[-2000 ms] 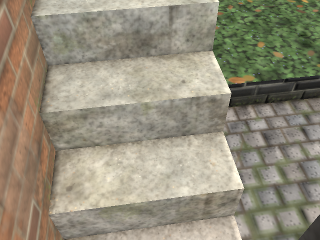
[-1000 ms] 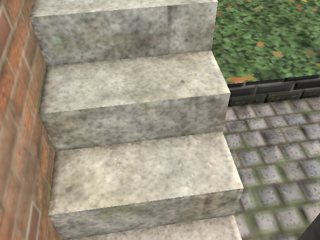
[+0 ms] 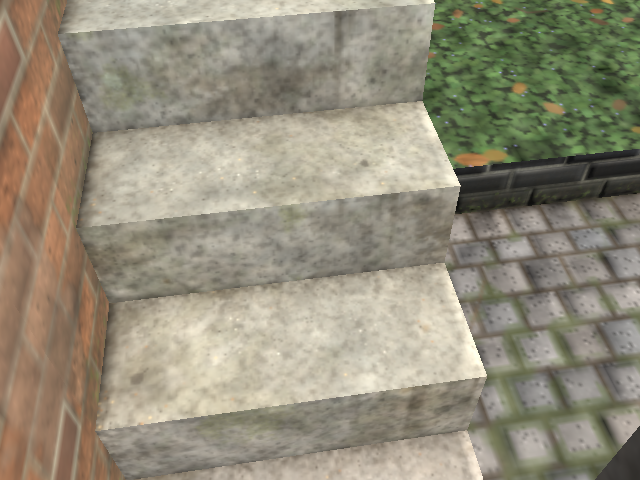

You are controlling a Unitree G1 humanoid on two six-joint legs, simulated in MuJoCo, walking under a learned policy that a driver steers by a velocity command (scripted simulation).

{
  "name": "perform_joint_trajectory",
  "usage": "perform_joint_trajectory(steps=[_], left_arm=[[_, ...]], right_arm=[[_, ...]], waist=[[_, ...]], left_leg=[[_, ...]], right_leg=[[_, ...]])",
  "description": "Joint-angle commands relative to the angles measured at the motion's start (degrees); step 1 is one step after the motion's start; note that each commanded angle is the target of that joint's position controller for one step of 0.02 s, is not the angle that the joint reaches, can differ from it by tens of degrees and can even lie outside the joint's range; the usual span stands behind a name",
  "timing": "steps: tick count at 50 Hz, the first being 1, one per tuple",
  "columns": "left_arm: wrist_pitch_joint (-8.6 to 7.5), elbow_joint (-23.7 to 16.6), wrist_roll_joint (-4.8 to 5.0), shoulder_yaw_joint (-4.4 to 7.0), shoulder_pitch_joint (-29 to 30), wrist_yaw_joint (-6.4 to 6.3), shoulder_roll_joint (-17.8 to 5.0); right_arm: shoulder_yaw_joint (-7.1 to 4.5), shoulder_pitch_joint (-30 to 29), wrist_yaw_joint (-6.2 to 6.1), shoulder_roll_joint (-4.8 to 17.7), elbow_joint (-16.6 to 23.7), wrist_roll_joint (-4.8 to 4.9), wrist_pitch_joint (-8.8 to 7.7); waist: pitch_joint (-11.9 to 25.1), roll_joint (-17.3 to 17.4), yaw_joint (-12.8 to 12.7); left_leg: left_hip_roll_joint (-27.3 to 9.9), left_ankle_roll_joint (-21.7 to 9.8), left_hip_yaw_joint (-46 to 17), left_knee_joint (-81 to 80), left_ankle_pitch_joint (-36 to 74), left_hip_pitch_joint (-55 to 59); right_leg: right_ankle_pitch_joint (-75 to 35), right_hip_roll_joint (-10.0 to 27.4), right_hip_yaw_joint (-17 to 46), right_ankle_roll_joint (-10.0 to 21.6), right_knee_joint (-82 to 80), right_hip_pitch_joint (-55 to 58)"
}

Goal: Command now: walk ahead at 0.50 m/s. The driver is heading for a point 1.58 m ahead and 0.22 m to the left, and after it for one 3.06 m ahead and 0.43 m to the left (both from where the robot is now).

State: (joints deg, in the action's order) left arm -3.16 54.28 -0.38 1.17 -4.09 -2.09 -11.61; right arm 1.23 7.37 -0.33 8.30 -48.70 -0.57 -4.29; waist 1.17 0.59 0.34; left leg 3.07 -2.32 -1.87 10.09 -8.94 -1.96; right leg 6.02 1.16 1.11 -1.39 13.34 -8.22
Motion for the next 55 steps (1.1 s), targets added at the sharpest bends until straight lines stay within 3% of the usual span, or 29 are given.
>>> perform_joint_trajectory(steps=[1,2,4,7,8,10,11,16,17,18,19,23,24,25,26,31,35,36,37,38,43,51,52,53,55], left_arm=[[-1.06,-3.32,0.24,0.92,3.41,-0.74,-5.37],[-0.73,-3.40,0.14,1.01,2.98,-0.07,-5.81],[-0.56,-3.71,-0.19,1.25,3.27,0.27,-6.21],[-0.63,-3.88,0.07,1.10,2.84,0.21,-5.39],[-0.95,-3.64,0.03,1.13,3.64,-0.45,-5.63],[-1.06,-3.42,0.20,0.96,3.37,-0.75,-5.44],[-0.73,-3.51,0.11,1.05,2.93,-0.07,-5.85],[-0.66,-3.92,0.04,1.08,2.71,0.18,-5.32],[-0.96,-3.75,-0.02,1.16,3.58,-0.46,-5.71],[-1.04,-3.72,0.13,1.03,3.45,-0.67,-5.48],[-0.73,-3.66,0.14,1.07,2.87,-0.05,-5.79],[-0.61,-4.02,0.04,1.12,2.65,0.20,-5.35],[-0.98,-3.96,0.10,1.05,3.01,-0.53,-4.96],[-1.05,-3.73,0.12,1.01,3.33,-0.69,-5.30],[-0.74,-3.72,0.12,1.09,2.78,-0.05,-5.81],[-0.67,-4.14,0.00,1.12,2.54,0.17,-5.37],[-0.58,-3.38,-0.13,1.50,1.24,0.35,-6.40],[-0.89,-3.15,-0.05,1.42,1.49,-0.32,-5.95],[-0.93,-2.83,0.11,1.27,1.10,-0.53,-5.56],[-0.52,-2.32,0.20,1.32,0.14,0.12,-5.88],[-0.04,-1.59,-0.03,1.66,0.10,0.64,-6.11],[0.38,0.02,0.06,1.82,-1.65,0.60,-6.17],[0.05,0.35,-0.19,1.82,-1.58,-0.10,-5.93],[0.38,0.51,0.22,1.73,-2.26,0.30,-5.98],[0.61,0.70,0.08,1.85,-2.46,0.56,-6.25]], right_arm=[[-1.09,-2.96,-0.85,4.88,3.99,-0.10,-0.97],[-0.57,-3.34,0.07,2.98,4.10,0.01,-0.79],[-0.58,-2.54,0.52,2.81,3.76,0.17,-0.72],[-0.74,-1.69,0.46,3.76,3.31,-0.20,-0.83],[-1.24,-2.30,-0.47,5.20,3.70,-0.06,-0.94],[-1.07,-3.06,-0.85,4.78,3.99,-0.06,-1.00],[-0.57,-3.37,0.07,2.94,4.07,0.06,-0.81],[-0.74,-1.66,0.46,3.73,3.21,-0.19,-0.87],[-1.22,-2.37,-0.47,5.14,3.65,-0.02,-0.96],[-1.19,-2.80,-0.78,5.14,3.84,-0.02,-0.99],[-0.64,-3.29,0.04,3.24,3.98,0.05,-0.79],[-0.69,-1.57,0.45,3.45,3.16,-0.13,-0.84],[-1.15,-1.51,-0.46,5.13,3.06,-0.25,-1.09],[-1.24,-2.70,-0.80,5.22,3.71,-0.04,-1.03],[-0.66,-3.27,0.02,3.24,3.91,0.04,-0.79],[-0.72,-1.70,0.43,3.62,3.08,-0.13,-0.90],[-0.97,-0.66,0.38,3.85,2.63,0.23,-0.71],[-1.48,-0.21,-0.52,5.42,2.44,0.18,-0.84],[-1.57,-0.15,-0.84,5.51,2.37,0.16,-0.81],[-1.11,0.03,0.00,3.61,2.18,0.15,-0.53],[-1.58,1.99,0.19,3.96,0.96,0.09,0.04],[-1.88,4.21,0.08,3.75,-0.19,0.02,0.34],[-2.37,4.20,-0.94,5.48,-0.17,0.11,0.27],[-1.92,4.60,-0.29,3.79,-0.30,0.02,0.36],[-1.81,5.30,0.00,3.21,-0.63,0.02,0.47]], waist=[[3.78,-1.09,-0.40],[3.43,2.82,-0.06],[3.62,1.93,0.12],[3.39,-0.39,0.14],[3.79,-2.86,-0.18],[3.79,-0.82,-0.42],[3.48,2.97,-0.07],[3.26,-0.26,0.13],[3.73,-2.67,-0.16],[3.90,-1.61,-0.30],[3.55,2.50,-0.03],[3.43,0.01,0.14],[3.64,-3.66,-0.38],[3.64,-1.74,-0.32],[3.43,2.50,0.02],[3.20,-0.07,0.15],[3.88,0.92,0.21],[3.93,-2.49,-0.33],[3.92,-2.00,-0.43],[3.45,1.99,0.10],[1.71,-0.05,0.17],[0.80,0.05,0.02],[0.54,-3.55,-0.61],[0.89,0.74,-0.01],[0.36,0.94,-0.03]], left_leg=[[-8.66,1.01,-5.48,-0.49,11.83,0.11],[-8.55,1.84,-4.17,-0.76,12.24,-0.96],[-8.39,1.94,-4.15,-0.65,12.40,-1.51],[-8.40,1.39,-4.57,-0.37,11.68,-1.58],[-8.49,0.97,-5.48,-0.40,11.51,-0.45],[-8.65,1.03,-5.44,-0.48,11.79,-0.06],[-8.54,1.86,-4.13,-0.72,12.31,-1.01],[-8.40,1.31,-4.50,-0.34,11.55,-1.68],[-8.48,0.97,-5.44,-0.35,11.43,-0.57],[-8.61,0.97,-5.43,-0.36,11.68,-0.14],[-8.50,1.81,-4.12,-0.65,12.01,-1.03],[-8.38,1.41,-4.43,-0.29,11.95,-1.61],[-8.47,0.54,-5.78,-0.31,11.45,-0.77],[-8.60,0.86,-5.32,-0.30,11.68,-0.06],[-8.49,1.78,-4.05,-0.59,12.01,-1.00],[-8.37,1.30,-4.42,-0.26,11.52,-1.81],[-8.34,1.76,-3.60,1.34,15.11,-1.05],[-8.42,1.02,-4.63,1.84,16.23,-0.41],[-8.55,0.90,-4.44,2.20,16.65,0.09],[-8.40,1.67,-3.22,2.28,15.77,-0.38],[-8.02,1.55,-3.66,2.24,11.59,-2.27],[-7.87,1.41,-3.81,2.57,9.62,-3.28],[-8.11,0.57,-5.03,2.69,10.29,-3.28],[-7.92,1.30,-3.70,2.67,9.56,-2.91],[-7.79,1.46,-3.84,2.59,8.83,-3.73]], right_leg=[[-9.43,5.51,3.88,0.95,0.00,2.59],[-9.14,6.10,4.50,0.65,-0.43,2.89],[-9.34,6.01,4.28,0.60,-0.06,3.65],[-9.14,5.43,4.08,0.62,-0.34,3.75],[-9.72,5.42,3.68,0.86,0.19,3.12],[-9.53,5.51,3.91,0.96,0.09,2.73],[-9.24,6.09,4.51,0.64,-0.33,3.00],[-9.25,5.44,4.07,0.61,-0.33,3.75],[-9.80,5.41,3.71,0.85,0.22,3.20],[-9.75,5.44,3.83,0.90,0.19,2.88],[-9.24,6.03,4.46,0.60,-0.33,3.00],[-9.19,5.37,4.08,0.59,-0.19,3.85],[-9.45,4.83,3.49,0.89,0.03,3.78],[-9.77,5.43,3.81,0.87,0.13,2.70],[-9.27,6.02,4.49,0.58,-0.35,2.93],[-9.34,5.39,4.08,0.59,-0.24,3.86],[-10.53,5.83,3.91,0.51,1.70,3.61],[-11.12,5.36,3.52,0.78,2.34,3.38],[-10.82,5.38,3.58,0.78,2.53,2.73],[-9.42,5.76,3.95,0.48,2.48,2.14],[-8.06,5.63,4.07,0.61,2.95,1.79],[-6.51,5.48,4.21,0.66,3.67,1.28],[-7.53,5.21,4.16,0.94,3.76,1.65],[-6.40,5.53,4.36,0.68,3.71,0.99],[-5.98,5.47,4.35,0.68,3.84,1.08]])
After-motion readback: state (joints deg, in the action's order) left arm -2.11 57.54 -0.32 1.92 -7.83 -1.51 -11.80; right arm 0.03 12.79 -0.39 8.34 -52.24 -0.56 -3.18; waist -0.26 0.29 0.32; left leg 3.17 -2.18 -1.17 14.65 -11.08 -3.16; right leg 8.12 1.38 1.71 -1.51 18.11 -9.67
